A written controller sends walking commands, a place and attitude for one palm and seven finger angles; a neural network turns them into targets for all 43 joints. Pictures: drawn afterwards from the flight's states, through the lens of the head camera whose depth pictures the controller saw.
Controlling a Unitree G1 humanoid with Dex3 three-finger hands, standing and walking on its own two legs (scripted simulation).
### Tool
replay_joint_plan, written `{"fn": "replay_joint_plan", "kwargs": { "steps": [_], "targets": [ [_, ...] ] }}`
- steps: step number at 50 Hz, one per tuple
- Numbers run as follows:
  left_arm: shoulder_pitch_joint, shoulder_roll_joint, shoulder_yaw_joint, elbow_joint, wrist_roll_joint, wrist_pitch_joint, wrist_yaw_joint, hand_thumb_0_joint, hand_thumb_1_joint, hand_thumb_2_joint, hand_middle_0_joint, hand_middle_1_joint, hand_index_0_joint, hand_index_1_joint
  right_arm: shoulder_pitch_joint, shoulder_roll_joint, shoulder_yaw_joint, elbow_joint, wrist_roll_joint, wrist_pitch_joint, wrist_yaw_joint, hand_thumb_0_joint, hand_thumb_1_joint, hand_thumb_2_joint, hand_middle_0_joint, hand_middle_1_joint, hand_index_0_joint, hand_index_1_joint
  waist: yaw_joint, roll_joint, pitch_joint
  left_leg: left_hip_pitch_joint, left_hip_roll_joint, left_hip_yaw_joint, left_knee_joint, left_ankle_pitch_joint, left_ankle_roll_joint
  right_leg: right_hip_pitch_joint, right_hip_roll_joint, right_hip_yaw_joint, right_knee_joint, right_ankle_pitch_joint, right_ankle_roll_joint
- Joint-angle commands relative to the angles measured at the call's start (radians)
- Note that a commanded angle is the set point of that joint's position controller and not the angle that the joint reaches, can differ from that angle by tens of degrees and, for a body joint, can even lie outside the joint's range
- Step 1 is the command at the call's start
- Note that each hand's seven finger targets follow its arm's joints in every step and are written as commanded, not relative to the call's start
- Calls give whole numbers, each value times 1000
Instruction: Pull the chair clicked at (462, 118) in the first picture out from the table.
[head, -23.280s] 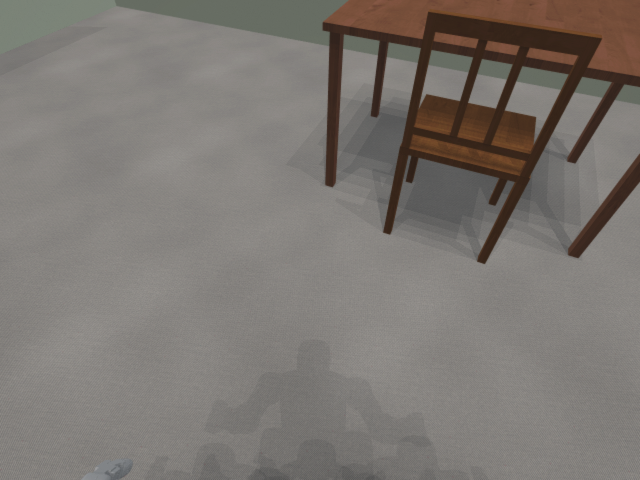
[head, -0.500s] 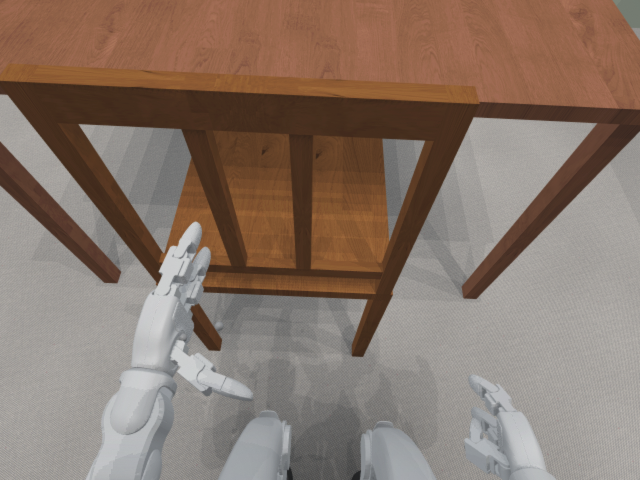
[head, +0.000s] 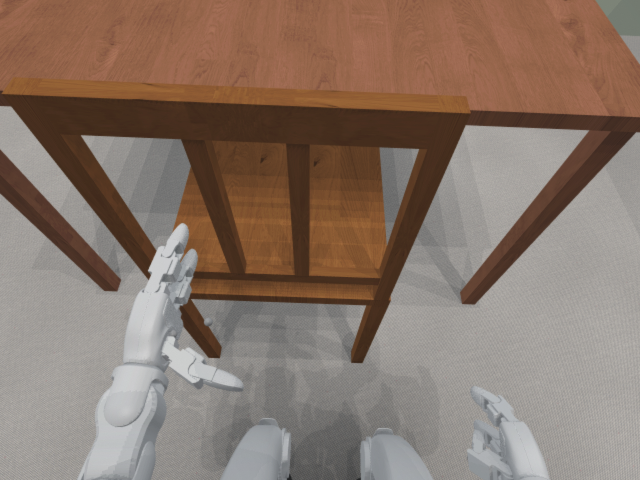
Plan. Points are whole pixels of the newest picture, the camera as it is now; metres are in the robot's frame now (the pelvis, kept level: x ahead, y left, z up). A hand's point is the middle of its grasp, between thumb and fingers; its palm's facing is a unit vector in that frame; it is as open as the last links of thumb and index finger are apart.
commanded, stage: aim the fingers beside a spindle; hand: left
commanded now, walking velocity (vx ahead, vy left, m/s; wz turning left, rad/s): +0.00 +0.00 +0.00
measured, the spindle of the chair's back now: (221, 216) +0.45 +0.15 +0.02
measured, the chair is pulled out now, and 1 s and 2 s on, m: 0.00 0.00 0.00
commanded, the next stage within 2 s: none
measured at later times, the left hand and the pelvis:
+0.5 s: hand (217, 330) +0.28 +0.13 +0.03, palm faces -0.04 -1.00 -0.04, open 16.9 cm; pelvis +0.01 +0.00 +0.00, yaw +0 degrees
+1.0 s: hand (200, 317) +0.31 +0.16 +0.01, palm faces +0.00 -1.00 -0.04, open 16.9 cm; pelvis +0.01 -0.01 +0.00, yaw +1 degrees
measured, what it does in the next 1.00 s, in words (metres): stands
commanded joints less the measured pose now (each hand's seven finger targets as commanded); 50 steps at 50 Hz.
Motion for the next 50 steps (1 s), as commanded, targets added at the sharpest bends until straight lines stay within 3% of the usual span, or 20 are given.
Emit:
{"fn": "replay_joint_plan", "kwargs": {
  "steps": [1, 4, 6, 9, 13, 16, 19, 21, 22, 26, 29, 32, 36, 37, 39, 41, 42, 45, 48, 50],
  "targets": [
    [-82, 55, -3, -214, -10, -49, -24, 0, -500, 300, -60, -80, -60, -80, -29, -136, -69, -164, 6, -47, -18, 0, -900, -900, 200, 300, 200, 300, -4, -40, -268, 209, 10, -47, -157, 217, -6, 156, -7, 41, -172, 210, -14],
    [-164, 111, 13, -451, -10, -137, 13, 0, -500, 300, -60, -80, -60, -80, -18, -121, -69, -161, -8, -69, -26, 0, -900, -900, 200, 300, 200, 300, 11, 87, -398, 361, 15, -62, -158, 345, -12, 169, -9, 44, -155, 280, -19],
    [-158, 151, 35, -514, 5, -172, 56, 0, -500, 300, -60, -80, -60, -80, -1, -121, -67, -141, -18, -78, -27, 0, -900, -900, 200, 300, 200, 300, 7, 105, -430, 415, 24, -79, -153, 434, -23, 152, -5, 37, -133, 321, -20],
    [-98, 72, -7, -335, 26, -148, 77, 0, -500, 300, -60, -80, -60, -80, -6, -119, -61, -113, -18, -73, -18, 0, -900, -900, 200, 300, 200, 300, -27, 26, -301, 326, 26, -82, -148, 359, -19, 106, -5, 23, -141, 282, -12],
    [-44, -12, -62, -2, 44, -30, 18, 0, -500, 300, -60, -80, -60, -80, -16, -143, -60, -113, 2, -40, -9, 0, -900, -900, 200, 300, 200, 300, -45, -103, -130, 145, 14, -68, -158, 129, -10, 51, -2, 18, -174, 126, -8],
    [-56, 24, -28, -73, 18, 1, -22, 0, -500, 300, -60, -80, -60, -80, -25, -146, -70, -156, 10, -33, -15, 0, -900, -900, 200, 300, 200, 300, 0, -71, -250, 172, 3, -47, -156, 172, -6, 140, -8, 39, -174, 173, -15],
    [-126, 147, 68, -394, -6, -70, 4, 0, -500, 300, -60, -80, -60, -80, -22, -126, -73, -185, -1, -42, -23, 0, -900, -900, 200, 300, 200, 300, 48, 46, -465, 324, 5, -42, -150, 370, -11, 250, -14, 57, -145, 355, -21],
    [-108, 210, 113, -554, -7, -131, 59, 0, -500, 300, -60, -80, -60, -80, 2, -111, -68, -175, -9, -53, -25, 0, -900, -900, 200, 300, 200, 300, 59, 100, -502, 402, 11, -52, -154, 475, -24, 255, -9, 54, -133, 408, -25],
    [-59, 175, 91, -577, -7, -150, 79, 0, -500, 300, -60, -80, -60, -80, 2, -98, -62, -169, -14, -57, -22, 0, -900, -900, 200, 300, 200, 300, 56, 112, -495, 421, 11, -52, -159, 500, -26, 246, -7, 52, -135, 416, -25],
    [-61, 42, -15, -270, 33, -126, 86, 0, -500, 300, -60, -80, -60, -80, -5, -113, -55, -108, -12, -56, -11, 0, -900, -900, 200, 300, 200, 300, -49, -28, -228, 258, 23, -69, -136, 326, -12, 105, 0, 28, -150, 293, -10],
    [-56, -66, -124, -2, 35, -39, -1, 0, -500, 300, -60, -80, -60, -80, -14, -140, -58, -108, 8, -45, -10, 0, -900, -900, 200, 300, 200, 300, -79, -134, -79, 104, 12, -60, -138, 88, -4, 41, -3, 35, -203, 95, -2],
    [-115, -35, -111, -15, 13, 1, -65, 0, -500, 300, -60, -80, -60, -80, -8, -153, -69, -136, 27, -48, -23, 0, -900, -900, 200, 300, 200, 300, -48, -112, -175, 135, 1, -48, -144, 89, 1, 103, -14, 58, -218, 84, -9],
    [-208, 244, 129, -472, -1, -101, 15, 0, -500, 300, -60, -80, -60, -80, -3, -132, -75, -166, -4, -64, -38, 0, -900, -900, 200, 300, 200, 300, 55, 82, -526, 338, 4, -38, -128, 383, -9, 263, -12, 70, -134, 365, -21],
    [-146, 259, 159, -569, -8, -135, 51, 0, -500, 300, -60, -80, -60, -80, 9, -114, -70, -170, -10, -68, -33, 0, -900, -900, 200, 300, 200, 300, 83, 148, -578, 411, 0, -39, -143, 472, -21, 286, -12, 72, -131, 426, -27],
    [-39, 228, 165, -595, -14, -170, 118, 0, -500, 300, -60, -80, -60, -80, 7, -83, -60, -157, -11, -66, -25, 0, -900, -900, 200, 300, 200, 300, 76, 123, -522, 413, 4, -34, -157, 530, -28, 296, -10, 65, -134, 480, -28],
    [-30, 184, 152, -436, -1, -151, 141, 0, -500, 300, -60, -80, -60, -80, -6, -88, -58, -130, -12, -54, -17, 0, -900, -900, 200, 300, 200, 300, 28, 39, -405, 326, 11, -36, -140, 467, -15, 258, -4, 63, -142, 461, -18],
    [-32, 112, 94, -290, 9, -125, 127, 0, -500, 300, -60, -80, -60, -80, -6, -96, -52, -112, -11, -48, -11, 0, -900, -900, 200, 300, 200, 300, -16, -12, -282, 252, 13, -39, -135, 376, -13, 204, -1, 50, -154, 395, -11],
    [12, 10, -8, 36, 12, -28, 9, 0, -500, 300, -60, -80, -60, -80, -9, -138, -56, -99, 7, -32, -5, 0, -900, -900, 200, 300, 200, 300, -64, -170, -88, 67, 6, -31, -127, 138, -5, 114, 0, 58, -212, 175, 2],
    [-68, -80, -140, 35, -29, 29, -130, 0, -500, 300, -60, -80, -60, -80, -10, -156, -64, -136, 42, -51, -20, 0, -900, -900, 200, 300, 200, 300, -63, -130, -131, 116, -5, -35, -149, 106, 3, 144, -16, 80, -258, 112, -3],
    [-86, -25, -105, -80, -48, 10, -150, 0, -500, 300, -60, -80, -60, -80, 3, -154, -75, -147, 32, -66, -32, 0, -900, -900, 200, 300, 200, 300, -43, -80, -248, 171, 1, -42, -136, 177, 4, 168, -18, 66, -220, 201, -7]
  ]
}}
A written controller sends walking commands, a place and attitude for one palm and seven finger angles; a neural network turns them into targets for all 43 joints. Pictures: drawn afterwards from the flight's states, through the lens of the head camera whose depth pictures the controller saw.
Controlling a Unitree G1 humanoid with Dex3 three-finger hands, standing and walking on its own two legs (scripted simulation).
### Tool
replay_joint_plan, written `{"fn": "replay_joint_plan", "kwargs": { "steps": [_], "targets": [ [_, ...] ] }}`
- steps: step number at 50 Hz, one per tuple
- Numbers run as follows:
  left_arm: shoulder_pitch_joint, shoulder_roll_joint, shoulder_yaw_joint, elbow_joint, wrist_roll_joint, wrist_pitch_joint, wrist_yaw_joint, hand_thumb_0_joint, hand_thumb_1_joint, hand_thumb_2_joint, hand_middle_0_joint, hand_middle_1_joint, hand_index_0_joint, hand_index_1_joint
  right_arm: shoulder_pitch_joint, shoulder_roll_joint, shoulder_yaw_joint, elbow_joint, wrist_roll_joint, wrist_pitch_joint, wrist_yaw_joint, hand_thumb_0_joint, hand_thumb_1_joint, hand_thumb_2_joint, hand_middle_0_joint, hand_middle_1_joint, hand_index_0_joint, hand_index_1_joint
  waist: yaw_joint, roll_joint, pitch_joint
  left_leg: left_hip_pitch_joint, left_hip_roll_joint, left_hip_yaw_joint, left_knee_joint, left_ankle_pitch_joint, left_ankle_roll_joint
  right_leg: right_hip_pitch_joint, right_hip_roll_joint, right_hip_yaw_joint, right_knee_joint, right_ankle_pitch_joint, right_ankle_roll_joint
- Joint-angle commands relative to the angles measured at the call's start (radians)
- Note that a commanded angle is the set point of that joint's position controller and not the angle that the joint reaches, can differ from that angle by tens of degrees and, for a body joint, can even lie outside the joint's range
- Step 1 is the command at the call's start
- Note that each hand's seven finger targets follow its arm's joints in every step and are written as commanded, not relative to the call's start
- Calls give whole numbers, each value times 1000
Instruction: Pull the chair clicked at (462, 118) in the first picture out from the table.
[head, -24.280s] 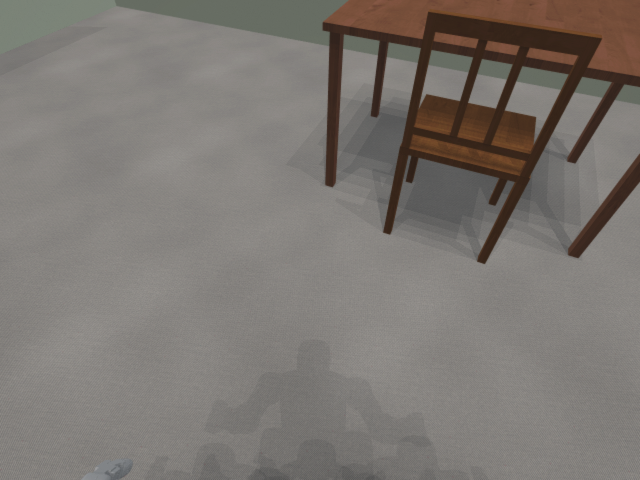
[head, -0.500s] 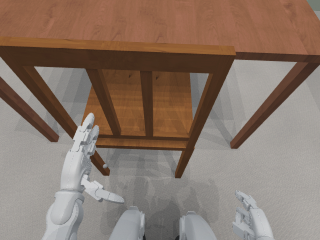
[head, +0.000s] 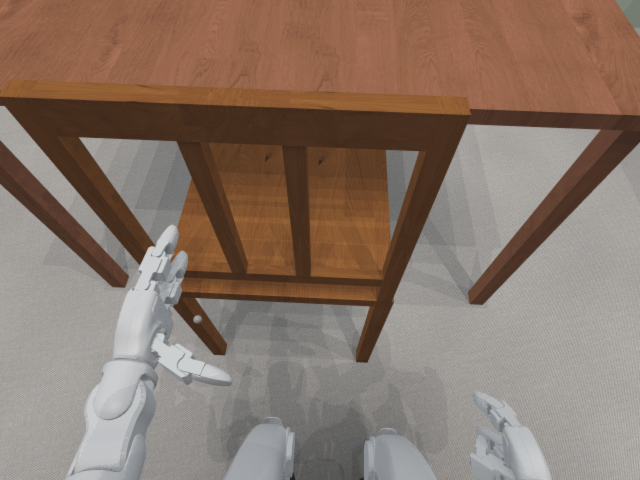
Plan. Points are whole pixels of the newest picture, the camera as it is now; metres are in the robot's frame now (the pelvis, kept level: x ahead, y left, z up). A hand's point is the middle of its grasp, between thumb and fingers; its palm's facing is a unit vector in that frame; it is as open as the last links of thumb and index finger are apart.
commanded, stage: aim the fingers beside a spindle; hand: left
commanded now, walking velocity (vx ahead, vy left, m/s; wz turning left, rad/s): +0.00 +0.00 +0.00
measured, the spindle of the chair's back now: (221, 217) +0.44 +0.16 +0.02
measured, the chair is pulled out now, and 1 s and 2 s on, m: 0.00 0.00 0.00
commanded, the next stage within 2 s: push the fingers through the gap in 1.32 s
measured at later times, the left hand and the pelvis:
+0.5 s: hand (233, 354) +0.26 +0.11 +0.03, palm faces -0.15 -0.99 +0.02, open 16.9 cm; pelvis +0.00 +0.01 +0.00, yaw -1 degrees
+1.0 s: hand (189, 319) +0.30 +0.17 +0.03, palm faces +0.03 -1.00 -0.08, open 16.9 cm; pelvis -0.01 +0.00 -0.01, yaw +0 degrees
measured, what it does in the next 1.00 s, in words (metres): stands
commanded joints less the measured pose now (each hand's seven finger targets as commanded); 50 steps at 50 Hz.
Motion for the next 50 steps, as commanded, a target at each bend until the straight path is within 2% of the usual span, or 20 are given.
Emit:
{"fn": "replay_joint_plan", "kwargs": {
  "steps": [1, 3, 6, 9, 12, 15, 17, 20, 21, 22, 23, 26, 29, 34, 38, 41, 42, 45, 47, 50],
  "targets": [
    [-110, 1, -104, -285, -12, -42, -94, 0, -500, 300, -60, -80, -60, -80, -9, -137, -83, -171, -2, -80, -39, 0, -900, -900, 200, 300, 200, 300, -44, -61, -335, 218, 8, -23, -122, 242, 19, 182, -15, 80, -189, 278, 6],
    [-162, 150, 18, -602, -5, -143, -9, 0, -500, 300, -60, -80, -60, -80, 12, -116, -85, -171, -24, -104, -43, 0, -900, -900, 200, 300, 200, 300, 22, 102, -528, 420, 12, -35, -142, 446, 3, 242, -17, 76, -155, 401, -8],
    [11, 292, 166, -691, 36, -190, 148, 0, -500, 300, -60, -80, -60, -80, 44, -102, -73, -144, -38, -103, -33, 0, -900, -900, 200, 300, 200, 300, 55, 148, -522, 497, 19, -49, -169, 612, -34, 228, -6, 58, -132, 467, -17],
    [2, 90, 55, -409, 70, -168, 204, 0, -500, 300, -60, -80, -60, -80, -12, -79, -62, -117, -39, -75, -15, 0, -900, -900, 200, 300, 200, 300, -21, -11, -267, 291, 20, -37, -139, 410, -9, 145, 0, 48, -132, 380, -1],
    [61, -13, -17, -28, 75, -60, 105, 0, -500, 300, -60, -80, -60, -80, -22, -118, -63, -104, -29, -43, 3, 0, -900, -900, 200, 300, 200, 300, -61, -186, -101, 87, 7, -18, -126, 157, 4, 89, 2, 53, -189, 198, 12],
    [32, -87, -151, -43, 34, 18, -56, 0, -500, 300, -60, -80, -60, -80, -33, -142, -69, -166, 15, -45, -9, 0, -900, -900, 200, 300, 200, 300, -43, -117, -154, 134, -2, -18, -173, 119, 11, 143, -7, 70, -231, 148, 2],
    [4, -98, -189, -185, 6, 6, -103, 0, -500, 300, -60, -80, -60, -80, -18, -132, -76, -187, 10, -61, -16, 0, -900, -900, 200, 300, 200, 300, -43, -52, -265, 213, 5, -27, -161, 197, 13, 167, -13, 64, -209, 224, 1],
    [-103, 75, -71, -625, -1, -124, -16, 0, -500, 300, -60, -80, -60, -80, -4, -109, -82, -197, -17, -95, -35, 0, -900, -900, 200, 300, 200, 300, 11, 80, -496, 429, 16, -47, -157, 429, 2, 214, -14, 64, -161, 364, -6],
    [-98, 171, 12, -717, 7, -166, 48, 0, -500, 300, -60, -80, -60, -80, 17, -109, -80, -178, -28, -103, -40, 0, -900, -900, 200, 300, 200, 300, 24, 103, -509, 459, 21, -55, -156, 481, -12, 192, -6, 57, -140, 372, -9],
    [-52, 187, 40, -755, 20, -188, 100, 0, -500, 300, -60, -80, -60, -80, 24, -103, -75, -168, -36, -105, -37, 0, -900, -900, 200, 300, 200, 300, 33, 134, -522, 503, 20, -60, -168, 533, -25, 182, -5, 57, -139, 387, -13],
    [-13, 211, 81, -713, 38, -187, 145, 0, -500, 300, -60, -80, -60, -80, 28, -93, -68, -158, -37, -99, -36, 0, -900, -900, 200, 300, 200, 300, 27, 103, -480, 483, 21, -63, -177, 536, -31, 183, -3, 51, -136, 387, -12],
    [-36, 117, 56, -459, 84, -185, 218, 0, -500, 300, -60, -80, -60, -80, -16, -79, -59, -118, -39, -75, -27, 0, -900, -900, 200, 300, 200, 300, -23, -18, -250, 276, 19, -51, -138, 366, -9, 108, 5, 47, -130, 307, -3],
    [37, -12, -35, -62, 99, -86, 138, 0, -500, 300, -60, -80, -60, -80, -39, -112, -57, -107, -33, -45, 1, 0, -900, -900, 200, 300, 200, 300, -56, -122, -83, 93, 7, -35, -131, 97, -1, 29, 5, 45, -177, 103, 6],
    [33, -63, -157, -210, 19, 10, -79, 0, -500, 300, -60, -80, -60, -80, -28, -134, -76, -200, 6, -48, -12, 0, -900, -900, 200, 300, 200, 300, -22, -61, -302, 210, 2, -27, -164, 197, 9, 188, -9, 65, -201, 223, -2],
    [-45, 155, 13, -714, -5, -147, 35, 0, -500, 300, -60, -80, -60, -80, 4, -102, -76, -189, -23, -95, -39, 0, -900, -900, 200, 300, 200, 300, 31, 94, -518, 442, 15, -48, -165, 448, -8, 224, -6, 66, -160, 361, -10],
    [0, 230, 120, -659, 43, -192, 170, 0, -500, 300, -60, -80, -60, -80, 16, -90, -65, -142, -38, -91, -37, 0, -900, -900, 200, 300, 200, 300, 18, 61, -383, 380, 18, -53, -163, 455, -18, 164, 6, 54, -140, 352, -10],
    [-37, 135, 58, -572, 60, -197, 194, 0, -500, 300, -60, -80, -60, -80, -12, -76, -58, -133, -41, -86, -30, 0, -900, -900, 200, 300, 200, 300, -13, 35, -291, 320, 16, -51, -149, 391, -11, 113, 7, 50, -136, 314, -5],
    [12, 24, -7, -144, 95, -132, 167, 0, -500, 300, -60, -80, -60, -80, -34, -105, -54, -98, -37, -63, -8, 0, -900, -900, 200, 300, 200, 300, -67, -98, -68, 102, 12, -44, -124, 101, -2, 5, 8, 41, -169, 89, 5],
    [34, -32, -67, -30, 81, -62, 71, 0, -500, 300, -60, -80, -60, -80, -45, -129, -58, -121, -16, -50, 2, 0, -900, -900, 200, 300, 200, 300, -53, -136, -80, 70, 0, -28, -142, 44, 5, 47, 1, 62, -207, 32, 2],
    [5, -62, -144, -111, 26, 3, -65, 0, -500, 300, -60, -80, -60, -80, -30, -143, -71, -179, 10, -55, -14, 0, -900, -900, 200, 300, 200, 300, -36, -86, -234, 148, -3, -22, -155, 102, 12, 146, -9, 81, -225, 104, 0]
  ]
}}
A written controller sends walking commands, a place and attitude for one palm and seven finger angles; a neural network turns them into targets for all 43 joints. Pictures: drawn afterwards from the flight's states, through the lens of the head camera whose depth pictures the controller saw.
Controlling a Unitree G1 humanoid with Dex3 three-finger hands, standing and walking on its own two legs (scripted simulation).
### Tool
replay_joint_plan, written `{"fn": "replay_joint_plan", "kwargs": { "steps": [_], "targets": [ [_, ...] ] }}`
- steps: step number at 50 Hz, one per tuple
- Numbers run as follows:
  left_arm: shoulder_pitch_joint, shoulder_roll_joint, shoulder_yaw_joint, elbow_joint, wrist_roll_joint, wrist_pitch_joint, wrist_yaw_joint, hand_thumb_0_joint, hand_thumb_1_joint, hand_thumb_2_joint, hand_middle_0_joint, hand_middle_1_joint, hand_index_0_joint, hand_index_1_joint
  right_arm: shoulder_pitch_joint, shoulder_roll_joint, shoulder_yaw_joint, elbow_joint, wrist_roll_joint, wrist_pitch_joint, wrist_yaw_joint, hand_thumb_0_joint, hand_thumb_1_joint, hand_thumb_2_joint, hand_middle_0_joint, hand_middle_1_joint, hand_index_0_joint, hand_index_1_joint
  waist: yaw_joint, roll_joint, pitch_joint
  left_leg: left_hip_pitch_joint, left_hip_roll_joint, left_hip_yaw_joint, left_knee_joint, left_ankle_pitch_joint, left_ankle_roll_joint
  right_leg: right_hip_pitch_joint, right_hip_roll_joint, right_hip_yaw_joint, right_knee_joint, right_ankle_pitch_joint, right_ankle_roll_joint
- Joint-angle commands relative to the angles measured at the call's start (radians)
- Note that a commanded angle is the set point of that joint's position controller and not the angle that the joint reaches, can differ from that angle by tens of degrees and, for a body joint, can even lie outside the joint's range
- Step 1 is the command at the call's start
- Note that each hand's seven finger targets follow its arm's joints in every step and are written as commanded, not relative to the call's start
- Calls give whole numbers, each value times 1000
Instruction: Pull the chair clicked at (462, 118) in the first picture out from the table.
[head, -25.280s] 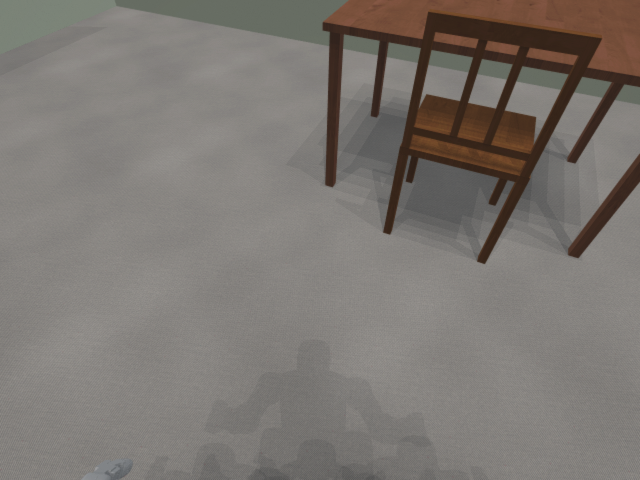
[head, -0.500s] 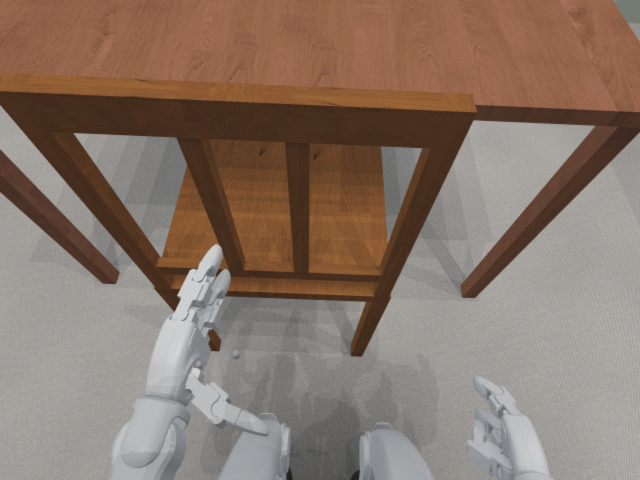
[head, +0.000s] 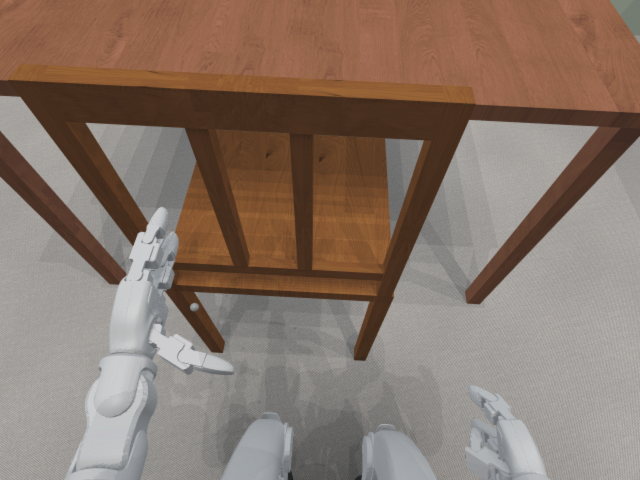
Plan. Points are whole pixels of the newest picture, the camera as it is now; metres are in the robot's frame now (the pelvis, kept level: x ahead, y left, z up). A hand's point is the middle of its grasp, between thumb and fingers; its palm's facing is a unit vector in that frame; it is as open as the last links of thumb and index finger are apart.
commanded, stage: aim the fingers beside a spindle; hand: left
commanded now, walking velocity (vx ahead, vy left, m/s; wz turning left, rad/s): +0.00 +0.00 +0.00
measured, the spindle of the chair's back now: (225, 207) +0.46 +0.15 +0.03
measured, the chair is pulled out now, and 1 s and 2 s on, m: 0.00 0.00 0.00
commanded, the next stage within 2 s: push the fingers through the gap in 0.32 s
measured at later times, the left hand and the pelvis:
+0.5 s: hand (236, 342) +0.27 +0.11 +0.02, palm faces -0.16 -0.99 +0.04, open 16.9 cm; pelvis +0.01 +0.01 +0.01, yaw -1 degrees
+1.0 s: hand (220, 273) +0.36 +0.15 +0.01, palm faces -0.03 -1.00 -0.04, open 16.9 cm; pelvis +0.00 +0.01 +0.00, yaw -1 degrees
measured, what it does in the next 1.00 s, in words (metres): stands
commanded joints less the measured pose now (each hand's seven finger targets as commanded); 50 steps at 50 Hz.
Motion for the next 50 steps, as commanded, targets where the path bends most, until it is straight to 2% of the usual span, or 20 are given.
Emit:
{"fn": "replay_joint_plan", "kwargs": {
  "steps": [1, 4, 6, 10, 13, 16, 17, 20, 22, 26, 28, 29, 31, 33, 36, 39, 42, 44, 46, 50],
  "targets": [
    [-43, -54, -154, -148, -40, 61, -166, 0, -500, 300, -60, -80, -60, -80, -12, -148, -75, -200, 22, -55, -28, 0, -900, -900, 200, 300, 200, 300, -37, -37, -304, 211, -1, -25, -180, 137, 10, 192, -10, 82, -243, 145, -3],
    [-144, 150, 5, -545, -59, -46, -100, 0, -500, 300, -60, -80, -60, -80, 5, -128, -80, -198, 1, -85, -50, 0, -900, -900, 200, 300, 200, 300, 22, 92, -515, 404, 9, -37, -183, 358, 2, 267, -9, 82, -207, 320, -11],
    [-64, 255, 113, -651, -48, -112, 5, 0, -500, 300, -60, -80, -60, -80, 42, -118, -72, -167, -17, -96, -52, 0, -900, -900, 200, 300, 200, 300, 42, 116, -509, 454, 14, -44, -193, 462, -19, 235, 3, 63, -182, 363, -15],
    [-38, 120, 85, -318, -4, -103, 95, 0, -500, 300, -60, -80, -60, -80, -3, -100, -58, -114, -21, -72, -30, 0, -900, -900, 200, 300, 200, 300, -26, -20, -224, 244, 14, -40, -163, 299, -10, 148, 9, 53, -178, 278, -4],
    [40, 17, 4, 26, 11, -4, 4, 0, -500, 300, -60, -80, -60, -80, -10, -136, -63, -108, -10, -42, -9, 0, -900, -900, 200, 300, 200, 300, -52, -136, -89, 89, 4, -24, -157, 102, -3, 85, 7, 57, -221, 110, 5],
    [43, -91, -144, 1, -30, 74, -149, 0, -500, 300, -60, -80, -60, -80, -11, -152, -70, -172, 27, -46, -14, 0, -900, -900, 200, 300, 200, 300, -40, -74, -178, 165, -1, -23, -195, 123, 6, 158, -3, 67, -247, 137, -4],
    [42, -79, -154, -61, -42, 78, -178, 0, -500, 300, -60, -80, -60, -80, 3, -151, -75, -186, 29, -51, -19, 0, -900, -900, 200, 300, 200, 300, -36, -66, -242, 202, 2, -26, -193, 162, 7, 187, -5, 66, -243, 181, -3],
    [-112, 59, -87, -488, -60, -17, -145, 0, -500, 300, -60, -80, -60, -80, 5, -133, -87, -204, 7, -83, -44, 0, -900, -900, 200, 300, 200, 300, -2, 75, -480, 404, 14, -45, -181, 369, 3, 232, -11, 66, -198, 332, -6],
    [-81, 180, 33, -647, -50, -97, -38, 0, -500, 300, -60, -80, -60, -80, 35, -122, -80, -173, -14, -101, -50, 0, -900, -900, 200, 300, 200, 300, 28, 133, -525, 493, 19, -58, -184, 497, -21, 200, -4, 57, -167, 370, -14],
    [-120, 132, 68, -366, 29, -142, 115, 0, -500, 300, -60, -80, -60, -80, 18, -101, -68, -97, -37, -87, -31, 0, -900, -900, 200, 300, 200, 300, -31, 7, -275, 275, 21, -62, -124, 391, -16, 59, 6, 34, -118, 299, -7],
    [-112, 34, -1, -113, 59, -109, 113, 0, -500, 300, -60, -80, -60, -80, -4, -111, -64, -83, -35, -68, -11, 0, -900, -900, 200, 300, 200, 300, -65, -73, -168, 154, 15, -54, -107, 217, -10, 2, 6, 31, -127, 187, 0],
    [-100, 12, -22, -33, 66, -78, 89, 0, -500, 300, -60, -80, -60, -80, -14, -123, -65, -92, -33, -56, -4, 0, -900, -900, 200, 300, 200, 300, -56, -70, -154, 120, 10, -48, -117, 149, -8, 6, 4, 36, -142, 132, -2],
    [-96, 0, -52, 8, 58, -7, 18, 0, -500, 300, -60, -80, -60, -80, -12, -143, -71, -126, -19, -35, 1, 0, -900, -900, 200, 300, 200, 300, -36, -46, -220, 144, 3, -34, -145, 136, -2, 71, 2, 50, -170, 134, -8],
    [-157, 33, -63, -122, 30, 42, -53, 0, -500, 300, -60, -80, -60, -80, -2, -154, -77, -169, -6, -21, -8, 0, -900, -900, 200, 300, 200, 300, -14, 17, -366, 249, 3, -30, -172, 215, -3, 164, -3, 62, -186, 221, -11],
    [-227, 97, -28, -375, -25, 46, -80, 0, -500, 300, -60, -80, -60, -80, 3, -146, -78, -197, 2, -29, -33, 0, -900, -900, 200, 300, 200, 300, -2, 75, -532, 425, 13, -51, -185, 399, -8, 238, -5, 60, -188, 357, -8],
    [-274, 103, 13, -389, -46, -9, -22, 0, -500, 300, -60, -80, -60, -80, 16, -124, -66, -144, -12, -45, -45, 0, -900, -900, 200, 300, 200, 300, -26, 23, -445, 396, 21, -58, -171, 415, -5, 191, 1, 52, -192, 356, 1],
    [-310, 69, 27, -141, -10, -46, 34, 0, -500, 300, -60, -80, -60, -80, 18, -123, -58, -80, -25, -47, -41, 0, -900, -900, 200, 300, 200, 300, -68, -84, -257, 226, 21, -51, -135, 275, 1, 95, 10, 41, -179, 250, 7],
    [-332, 55, 28, 23, 13, -40, 32, 0, -500, 300, -60, -80, -60, -80, 13, -133, -58, -66, -26, -39, -29, 0, -900, -900, 200, 300, 200, 300, -72, -91, -179, 136, 14, -45, -135, 154, -1, 50, 8, 43, -183, 140, 5],
    [-336, 62, 22, 96, 35, -16, 7, 0, -500, 300, -60, -80, -60, -80, 17, -145, -64, -78, -22, -27, -21, 0, -900, -900, 200, 300, 200, 300, -53, -30, -200, 146, 6, -32, -146, 144, -1, 60, 4, 52, -186, 133, -4],
    [-383, 80, -3, -107, 13, 7, -51, 0, -500, 300, -60, -80, -60, -80, 27, -149, -77, -139, -15, -15, -17, 0, -900, -900, 200, 300, 200, 300, -9, 111, -461, 375, 11, -33, -178, 353, -13, 167, -4, 58, -180, 314, -14]
  ]
}}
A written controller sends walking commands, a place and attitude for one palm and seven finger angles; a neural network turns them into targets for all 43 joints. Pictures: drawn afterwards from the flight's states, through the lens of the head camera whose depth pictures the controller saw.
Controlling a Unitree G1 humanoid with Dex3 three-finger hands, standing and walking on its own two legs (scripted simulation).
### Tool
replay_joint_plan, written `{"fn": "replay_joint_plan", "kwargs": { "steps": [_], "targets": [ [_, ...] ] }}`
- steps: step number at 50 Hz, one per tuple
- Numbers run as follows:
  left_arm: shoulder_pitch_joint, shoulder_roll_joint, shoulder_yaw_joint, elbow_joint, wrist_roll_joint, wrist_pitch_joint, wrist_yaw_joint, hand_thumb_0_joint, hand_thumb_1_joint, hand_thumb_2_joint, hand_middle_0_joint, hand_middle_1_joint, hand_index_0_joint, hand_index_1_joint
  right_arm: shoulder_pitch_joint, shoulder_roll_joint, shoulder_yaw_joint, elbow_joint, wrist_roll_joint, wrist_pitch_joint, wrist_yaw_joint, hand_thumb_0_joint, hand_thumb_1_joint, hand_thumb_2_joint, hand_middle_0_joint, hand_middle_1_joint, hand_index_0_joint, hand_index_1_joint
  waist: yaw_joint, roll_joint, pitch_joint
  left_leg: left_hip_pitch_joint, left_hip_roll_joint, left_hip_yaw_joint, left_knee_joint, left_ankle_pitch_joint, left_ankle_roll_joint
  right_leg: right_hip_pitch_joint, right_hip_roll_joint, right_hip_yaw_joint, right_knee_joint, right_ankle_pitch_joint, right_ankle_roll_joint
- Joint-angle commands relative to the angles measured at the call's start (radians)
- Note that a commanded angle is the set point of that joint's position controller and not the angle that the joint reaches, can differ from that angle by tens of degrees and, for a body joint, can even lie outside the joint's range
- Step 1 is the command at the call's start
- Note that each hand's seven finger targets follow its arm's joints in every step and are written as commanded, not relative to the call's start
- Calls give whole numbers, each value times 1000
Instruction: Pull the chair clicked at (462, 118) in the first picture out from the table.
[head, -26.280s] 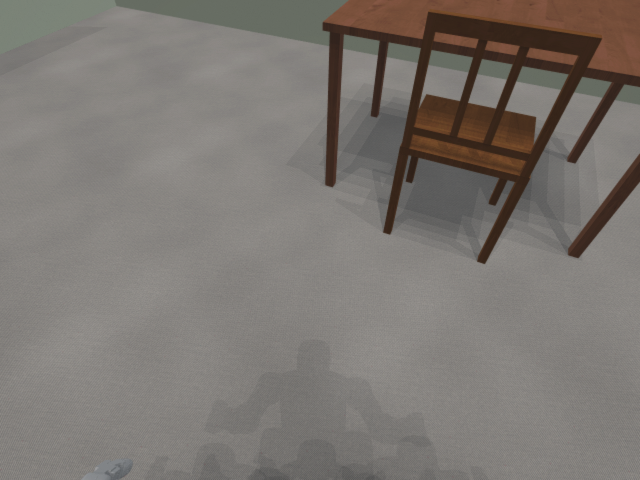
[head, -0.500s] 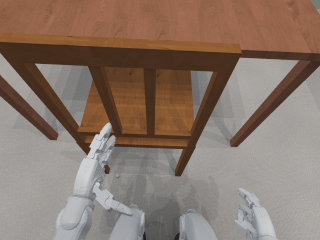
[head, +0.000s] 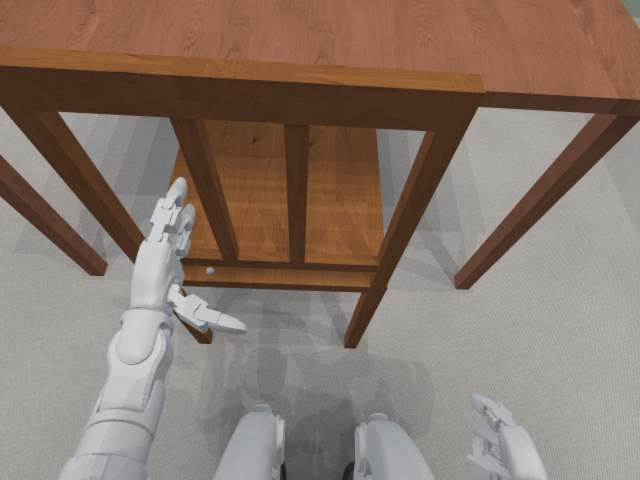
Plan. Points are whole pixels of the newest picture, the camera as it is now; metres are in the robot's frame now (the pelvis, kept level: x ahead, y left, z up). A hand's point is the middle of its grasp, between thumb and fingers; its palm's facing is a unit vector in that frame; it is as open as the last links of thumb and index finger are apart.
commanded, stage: push the fingers through the gap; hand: left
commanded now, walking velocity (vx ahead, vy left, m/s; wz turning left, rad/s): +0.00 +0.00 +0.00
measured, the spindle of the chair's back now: (213, 201) +0.45 +0.15 +0.04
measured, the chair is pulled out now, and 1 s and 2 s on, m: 0.00 0.00 0.00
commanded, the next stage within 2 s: hook a spindle and tug to test in 1.02 s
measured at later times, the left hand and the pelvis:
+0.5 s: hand (223, 237) +0.40 +0.13 +0.03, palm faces -0.04 -1.00 -0.04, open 16.9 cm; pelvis +0.00 +0.00 +0.01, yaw -1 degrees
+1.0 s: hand (221, 230) +0.42 +0.14 +0.02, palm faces -0.01 -1.00 -0.04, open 16.9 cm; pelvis +0.00 +0.00 +0.01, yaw -1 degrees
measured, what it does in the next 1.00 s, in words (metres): stands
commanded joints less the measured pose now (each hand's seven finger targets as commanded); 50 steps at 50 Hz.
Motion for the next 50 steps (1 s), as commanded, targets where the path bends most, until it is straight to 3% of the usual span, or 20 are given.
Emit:
{"fn": "replay_joint_plan", "kwargs": {
  "steps": [1, 3, 6, 9, 11, 15, 16, 17, 18, 20, 23, 28, 32, 33, 35, 40, 41, 43, 47, 50],
  "targets": [
    [-180, 96, 0, -344, -23, -41, -43, 0, -500, 300, -60, -80, -60, -80, 29, -148, -76, -162, 8, -34, -13, 0, -900, -900, 200, 300, 200, 300, 17, 122, -514, 475, 13, -47, -198, 428, -23, 225, -6, 50, -182, 358, -20],
    [-179, 125, 33, -414, -44, -63, -26, 0, -500, 300, -60, -80, -60, -80, 39, -141, -76, -152, 7, -38, -19, 0, -900, -900, 200, 300, 200, 300, 20, 92, -540, 515, 19, -59, -203, 501, -26, 252, -4, 51, -188, 410, -15],
    [-208, 106, 33, -341, -34, -91, 22, 0, -500, 300, -60, -80, -60, -80, 46, -137, -71, -110, -1, -42, -22, 0, -900, -900, 200, 300, 200, 300, -19, 3, -427, 421, 22, -59, -185, 441, -16, 204, 0, 43, -185, 374, -6],
    [-269, 64, 15, -109, 4, -94, 45, 0, -500, 300, -60, -80, -60, -80, 44, -141, -65, -66, -6, -33, -17, 0, -900, -900, 200, 300, 200, 300, -55, -64, -247, 263, 17, -54, -175, 246, -10, 114, 4, 40, -192, 225, -1],
    [-277, 87, 41, -15, 23, -84, 38, 0, -500, 300, -60, -80, -60, -80, 46, -151, -67, -67, -5, -25, -14, 0, -900, -900, 200, 300, 200, 300, -42, -57, -223, 221, 10, -43, -180, 196, -8, 111, 3, 45, -197, 182, -7],
    [-365, 100, 34, -89, 18, -77, 2, 0, -500, 300, -60, -80, -60, -80, 55, -154, -74, -99, -4, -14, -11, 0, -900, -900, 200, 300, 200, 300, -14, 71, -404, 364, 9, -41, -190, 308, -19, 148, -3, 51, -181, 270, -16],
    [-396, 93, 24, -119, 8, -76, -5, 0, -500, 300, -60, -80, -60, -80, 59, -153, -76, -102, -4, -14, -10, 0, -900, -900, 200, 300, 200, 300, -22, 95, -450, 408, 13, -45, -184, 358, -19, 152, -2, 51, -177, 305, -15],
    [-425, 135, 58, -175, 0, -86, -3, 0, -500, 300, -60, -80, -60, -80, 66, -155, -78, -100, -4, -14, -12, 0, -900, -900, 200, 300, 200, 300, -11, 107, -504, 455, 17, -54, -185, 409, -26, 167, -1, 51, -172, 337, -16],
    [-427, 122, 45, -194, -6, -90, -2, 0, -500, 300, -60, -80, -60, -80, 68, -150, -77, -100, -4, -14, -12, 0, -900, -900, 200, 300, 200, 300, -13, 117, -524, 489, 19, -58, -186, 445, -29, 171, 0, 49, -174, 358, -15],
    [-457, 131, 60, -197, -15, -100, 11, 0, -500, 300, -60, -80, -60, -80, 73, -147, -75, -86, -6, -17, -15, 0, -900, -900, 200, 300, 200, 300, -27, 75, -518, 473, 21, -59, -181, 453, -26, 185, 1, 50, -178, 376, -9],
    [-466, 156, 104, -76, -3, -103, 34, 0, -500, 300, -60, -80, -60, -80, 82, -147, -71, -55, -9, -13, -18, 0, -900, -900, 200, 300, 200, 300, -43, -7, -432, 357, 18, -50, -168, 386, -17, 181, 4, 51, -173, 353, -2],
    [-465, 138, 107, 124, 16, -77, 17, 0, -500, 300, -60, -80, -60, -80, 95, -152, -68, -47, -8, 4, -8, 0, -900, -900, 200, 300, 200, 300, -46, -20, -340, 254, 7, -25, -177, 279, -11, 168, 5, 60, -194, 282, -5],
    [-556, 131, 82, 36, 4, -96, -12, 0, -500, 300, -60, -80, -60, -80, 106, -154, -75, -63, -6, 5, -4, 0, -900, -900, 200, 300, 200, 300, -47, 57, -453, 363, 13, -31, -175, 368, -14, 171, 6, 61, -186, 342, -9],
    [-529, 141, 94, 6, -2, -104, -14, 0, -500, 300, -60, -80, -60, -80, 109, -153, -79, -69, -7, 4, -3, 0, -900, -900, 200, 300, 200, 300, -31, 62, -493, 394, 14, -31, -177, 406, -18, 195, 4, 60, -182, 369, -11],
    [-538, 162, 108, -40, -11, -121, -8, 0, -500, 300, -60, -80, -60, -80, 111, -153, -80, -67, -8, 4, -4, 0, -900, -900, 200, 300, 200, 300, -30, 69, -522, 431, 19, -38, -181, 448, -23, 205, 6, 57, -181, 399, -10],
    [-494, 166, 126, 28, 5, -126, 22, 0, -500, 300, -60, -80, -60, -80, 114, -151, -78, -47, -10, 12, -1, 0, -900, -900, 200, 300, 200, 300, -46, -18, -430, 339, 18, -31, -180, 386, -13, 207, 7, 59, -186, 377, -2],
    [-469, 181, 147, 68, 10, -121, 27, 0, -500, 300, -60, -80, -60, -80, 117, -153, -77, -47, -12, 15, -1, 0, -900, -900, 200, 300, 200, 300, -39, -24, -406, 304, 14, -24, -178, 365, -10, 209, 8, 62, -188, 364, -2],
    [-502, 152, 116, 94, 21, -120, 23, 0, -500, 300, -60, -80, -60, -80, 111, -152, -75, -44, -9, 18, 1, 0, -900, -900, 200, 300, 200, 300, -52, -5, -365, 289, 13, -23, -182, 314, -11, 172, 6, 61, -193, 317, -2],
    [-547, 131, 82, 48, 17, -133, 8, 0, -500, 300, -60, -80, -60, -80, 111, -155, -77, -53, -8, 15, 1, 0, -900, -900, 200, 300, 200, 300, -49, 67, -415, 378, 18, -37, -190, 346, -18, 141, 8, 55, -191, 307, -10],
    [-541, 124, 74, 9, 7, -140, 5, 0, -500, 300, -60, -80, -60, -80, 111, -155, -82, -55, -10, 12, 1, 0, -900, -900, 200, 300, 200, 300, -43, 82, -464, 431, 20, -45, -191, 385, -23, 148, 8, 49, -191, 324, -11]
  ]
}}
